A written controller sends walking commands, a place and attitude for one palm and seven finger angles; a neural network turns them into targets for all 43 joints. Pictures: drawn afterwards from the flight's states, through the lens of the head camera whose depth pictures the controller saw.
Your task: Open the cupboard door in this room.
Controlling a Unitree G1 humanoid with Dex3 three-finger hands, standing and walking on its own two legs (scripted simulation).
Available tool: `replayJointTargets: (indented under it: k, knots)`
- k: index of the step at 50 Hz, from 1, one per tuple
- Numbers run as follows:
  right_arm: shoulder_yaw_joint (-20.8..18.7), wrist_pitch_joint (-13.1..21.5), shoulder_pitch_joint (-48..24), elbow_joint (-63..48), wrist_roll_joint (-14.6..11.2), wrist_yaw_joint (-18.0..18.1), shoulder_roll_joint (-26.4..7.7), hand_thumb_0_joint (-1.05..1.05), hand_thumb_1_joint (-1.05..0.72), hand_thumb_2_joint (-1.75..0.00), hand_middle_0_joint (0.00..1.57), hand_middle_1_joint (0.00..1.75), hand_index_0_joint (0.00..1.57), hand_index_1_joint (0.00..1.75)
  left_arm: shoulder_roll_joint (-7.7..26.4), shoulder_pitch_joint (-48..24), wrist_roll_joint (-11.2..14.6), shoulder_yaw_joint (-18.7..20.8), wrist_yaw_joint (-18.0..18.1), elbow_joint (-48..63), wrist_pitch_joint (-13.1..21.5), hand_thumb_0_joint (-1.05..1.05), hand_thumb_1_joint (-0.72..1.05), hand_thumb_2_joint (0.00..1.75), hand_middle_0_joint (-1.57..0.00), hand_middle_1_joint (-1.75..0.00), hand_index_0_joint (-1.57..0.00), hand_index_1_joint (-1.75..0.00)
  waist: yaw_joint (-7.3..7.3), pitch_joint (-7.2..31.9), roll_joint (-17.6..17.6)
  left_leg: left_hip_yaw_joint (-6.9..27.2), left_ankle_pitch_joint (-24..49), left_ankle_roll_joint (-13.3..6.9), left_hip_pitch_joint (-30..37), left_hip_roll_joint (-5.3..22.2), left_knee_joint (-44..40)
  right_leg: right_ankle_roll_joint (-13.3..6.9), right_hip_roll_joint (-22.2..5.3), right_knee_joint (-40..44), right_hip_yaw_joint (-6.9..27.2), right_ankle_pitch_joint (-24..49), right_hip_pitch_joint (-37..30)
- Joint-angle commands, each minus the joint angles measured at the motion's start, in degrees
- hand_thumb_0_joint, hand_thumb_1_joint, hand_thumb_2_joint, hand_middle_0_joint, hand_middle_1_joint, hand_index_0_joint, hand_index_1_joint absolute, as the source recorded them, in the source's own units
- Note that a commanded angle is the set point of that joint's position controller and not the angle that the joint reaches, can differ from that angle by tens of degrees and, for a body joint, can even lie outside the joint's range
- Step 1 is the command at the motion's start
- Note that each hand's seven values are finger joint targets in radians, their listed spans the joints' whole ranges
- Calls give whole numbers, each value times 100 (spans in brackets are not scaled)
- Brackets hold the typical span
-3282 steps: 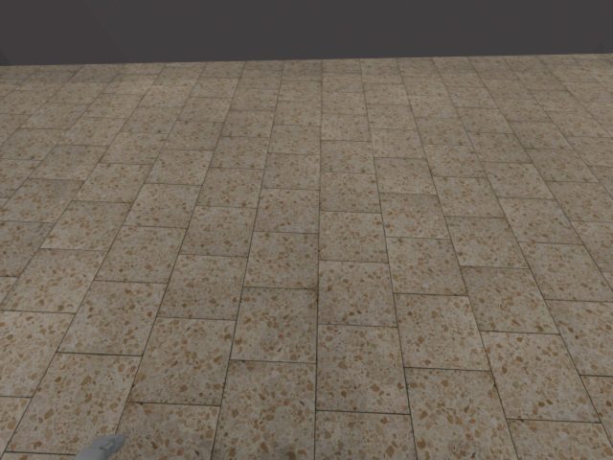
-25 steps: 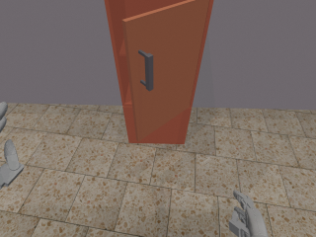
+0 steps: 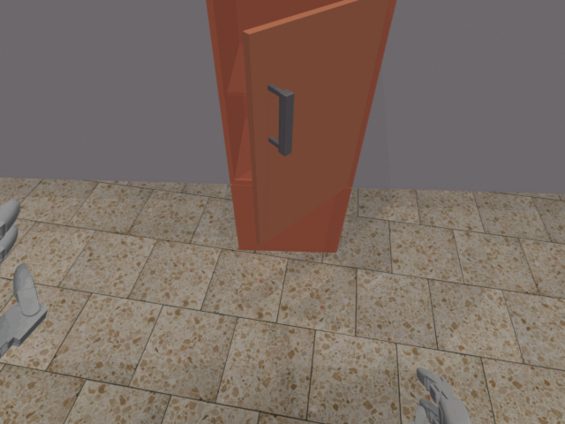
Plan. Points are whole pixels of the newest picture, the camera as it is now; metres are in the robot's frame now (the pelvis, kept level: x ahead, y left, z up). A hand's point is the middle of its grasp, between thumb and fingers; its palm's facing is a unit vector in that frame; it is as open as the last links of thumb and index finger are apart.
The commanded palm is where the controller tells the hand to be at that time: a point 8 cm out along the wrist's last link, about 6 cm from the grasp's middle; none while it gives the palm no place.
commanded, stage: stop stepping back and stand still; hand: left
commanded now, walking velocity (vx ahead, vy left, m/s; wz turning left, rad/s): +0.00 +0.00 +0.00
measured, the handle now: (279, 120) +0.65 +0.04 +0.08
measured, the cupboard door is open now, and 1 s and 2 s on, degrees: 43 43 43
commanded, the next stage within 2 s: let the arm hang, fingers relaxed in 0.04 s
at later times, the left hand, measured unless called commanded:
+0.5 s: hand out of the picture +0.02 +0.15 -0.18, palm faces +0.00 -0.99 -0.17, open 7.1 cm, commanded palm none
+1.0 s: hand out of the picture +0.00 +0.15 -0.17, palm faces +0.04 -0.97 -0.22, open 7.4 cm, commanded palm none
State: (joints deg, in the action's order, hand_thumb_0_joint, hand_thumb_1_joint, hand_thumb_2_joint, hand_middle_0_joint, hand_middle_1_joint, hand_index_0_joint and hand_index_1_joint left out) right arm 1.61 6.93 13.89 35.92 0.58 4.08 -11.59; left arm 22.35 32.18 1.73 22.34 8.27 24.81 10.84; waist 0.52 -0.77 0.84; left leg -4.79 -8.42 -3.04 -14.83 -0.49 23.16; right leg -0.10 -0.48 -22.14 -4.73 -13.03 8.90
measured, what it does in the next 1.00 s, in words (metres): stands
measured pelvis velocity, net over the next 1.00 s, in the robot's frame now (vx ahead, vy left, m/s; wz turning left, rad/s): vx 0.00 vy -0.03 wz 0.02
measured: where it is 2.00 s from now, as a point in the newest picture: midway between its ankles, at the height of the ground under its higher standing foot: outside the picture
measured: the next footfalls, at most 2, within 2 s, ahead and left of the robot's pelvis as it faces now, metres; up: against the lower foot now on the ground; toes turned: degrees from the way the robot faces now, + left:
none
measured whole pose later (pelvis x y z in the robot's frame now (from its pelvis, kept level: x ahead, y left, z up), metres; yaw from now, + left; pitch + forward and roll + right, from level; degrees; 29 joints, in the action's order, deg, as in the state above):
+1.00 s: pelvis +0.00 -0.03 +0.00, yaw +1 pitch -2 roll +0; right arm 0.7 -1.4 15.7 65.5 1.4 1.2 -8.1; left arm 8.7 16.1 -0.4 0.0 1.6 -65.1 0.3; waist 1.0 -2.2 2.2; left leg -2.9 -9.1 -1.1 -13.3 0.3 24.5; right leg -2.4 0.4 -24.7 -6.4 -15.4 7.4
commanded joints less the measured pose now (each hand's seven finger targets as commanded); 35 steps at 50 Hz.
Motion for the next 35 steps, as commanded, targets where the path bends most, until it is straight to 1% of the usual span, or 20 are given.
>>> replayJointTargets:
  k: [1,3,6,7,8,9,10,12,13,15,16,17,19,21,22,25,27,28,30,35]
  knots:
    - [-318,351,-612,-928,-31,71,-755,0,-90,-90,20,30,20,30,960,-248,23,662,128,1234,365,0,90,90,-20,-30,-20,-30,-57,390,432,886,-813,241,-18,621,-831,19,-76,324,391,-71,-98]
    - [-326,359,-632,-900,-14,80,-754,0,-90,-90,20,30,20,30,1084,-231,22,764,144,1211,359,0,90,90,-20,-30,-20,-30,-65,408,365,841,-744,251,36,579,-735,5,-124,432,432,-59,-59]
    - [-329,335,-597,-882,-29,73,-739,0,-90,-90,20,30,20,30,968,-260,34,671,136,1106,355,0,90,90,-20,-30,-20,-30,-54,429,213,770,-406,246,187,535,-544,-7,-161,509,503,94,39]
    - [-577,475,-810,625,-63,-457,-1791,0,-90,-90,20,30,20,30,42,-655,-404,-1596,-640,-3362,-486,0,90,90,-20,-30,-20,-30,231,-116,295,1021,942,86,-383,757,418,-156,-579,-397,218,723,830]
    - [-592,61,-281,643,-82,-446,-1437,0,-90,-90,20,30,20,30,-72,-670,-338,-1548,-747,-3493,-926,0,90,90,-20,-30,-20,-30,139,349,233,843,1645,147,176,755,401,-147,-540,-258,570,650,821]
    - [-570,-69,-189,507,-91,-423,-1444,0,-90,-90,20,30,20,30,-46,-721,-309,-1553,-767,-3393,-1057,0,90,90,-20,-30,-20,-30,144,371,312,896,1667,88,267,837,396,-140,-421,-404,435,237,909]
    - [-524,-137,-254,562,-41,-410,-1417,0,-90,-90,20,30,20,30,-123,-790,-314,-1571,-785,-3610,-1041,0,90,90,-20,-30,-20,-30,92,533,296,1110,1175,-86,-56,983,276,-154,-338,-681,409,-208,809]
    - [-442,-270,-450,582,20,-398,-1456,0,-90,-90,20,30,20,30,19,-1012,-368,-1636,-805,-4198,-1020,0,90,90,-20,-30,-20,-30,-2,475,-394,1311,737,-222,-383,978,89,-206,-285,-756,472,-217,435]
    - [-439,-312,-515,619,42,-403,-1448,0,-90,-90,20,30,20,30,107,-1169,-397,-1668,-815,-4506,-1008,0,90,90,-20,-30,-20,-30,-39,428,-811,1264,529,-169,-353,896,135,-260,-382,-545,562,-172,469]
    - [-413,-412,-505,798,58,-418,-1385,0,-90,-90,20,30,20,30,217,-1461,-396,-1726,-819,-5173,-993,0,90,90,-20,-30,-20,-30,0,476,-1273,1053,357,-75,-106,639,410,-407,-690,-198,820,56,581]
    - [-391,-472,-477,898,62,-419,-1289,0,-90,-90,20,30,20,30,218,-1625,-381,-1783,-808,-5497,-1006,0,90,90,-20,-30,-20,-30,41,419,-1283,908,348,-13,40,516,525,-477,-823,-67,899,99,696]
    - [-355,-538,-443,1003,73,-422,-1193,0,-90,-90,20,30,20,30,188,-1736,-354,-1855,-790,-5794,-1031,0,90,90,-20,-30,-20,-30,73,337,-1085,804,263,43,168,432,581,-526,-904,48,951,-8,830]
    - [-279,-637,-363,1229,92,-428,-969,0,-90,-90,20,30,20,30,44,-1815,-304,-1987,-754,-6321,-1066,0,90,90,-20,-30,-20,-30,103,178,-335,756,208,108,296,398,523,-538,-902,150,932,-316,956]
    - [-226,-683,-291,1457,93,-406,-844,0,-90,-90,20,30,20,30,-91,-1694,-261,-2071,-739,-6843,-1070,0,90,90,-20,-30,-20,-30,75,36,479,906,79,107,197,513,167,-431,-718,105,835,-478,809]
    - [-210,-699,-277,1567,89,-387,-819,0,-90,-90,20,30,20,30,-135,-1602,-248,-2086,-731,-7106,-1072,0,90,90,-20,-30,-20,-30,43,-31,746,1006,-150,94,31,557,-39,-392,-629,96,796,-529,644]
    - [-223,-730,-139,1828,86,-335,-729,0,-90,-90,20,30,20,30,-245,-1345,-231,-2036,-720,-7712,-1058,0,90,90,-20,-30,-20,-30,-40,-23,1083,1065,-568,96,-213,581,-255,-392,-592,202,715,-449,229]
    - [-230,-730,-10,2002,66,-316,-706,0,-90,-90,20,30,20,30,-235,-1283,-208,-2054,-731,-7996,-1030,0,90,90,-20,-30,-20,-30,-43,71,1013,1026,-572,112,-133,575,-261,-413,-631,296,710,-392,131]
    - [-253,-737,67,2050,51,-300,-747,0,-90,-90,20,30,20,30,-219,-1306,-214,-2042,-727,-8106,-1016,0,90,90,-20,-30,-20,-30,-39,58,577,1050,-496,106,-60,601,-224,-419,-618,378,679,-423,131]
    - [-276,-748,218,2222,50,-283,-716,0,-90,-90,20,30,20,30,-305,-1370,-208,-2071,-726,-8313,-1008,0,90,90,-20,-30,-20,-30,17,-94,237,971,-502,115,84,583,-191,-438,-672,528,693,-597,347]
    - [-274,-774,484,2527,48,-260,-557,0,-90,-90,20,30,20,30,-442,-1341,-202,-2101,-694,-8660,-1016,0,90,90,-20,-30,-20,-30,54,-377,-227,858,-394,103,284,565,-145,-442,-695,725,687,-872,662]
